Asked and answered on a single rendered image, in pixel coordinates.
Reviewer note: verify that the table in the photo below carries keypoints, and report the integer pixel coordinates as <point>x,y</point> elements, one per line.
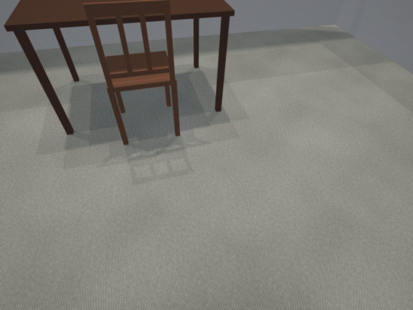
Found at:
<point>56,14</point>

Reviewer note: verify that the chair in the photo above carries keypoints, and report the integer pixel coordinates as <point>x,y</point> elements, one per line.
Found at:
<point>135,71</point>

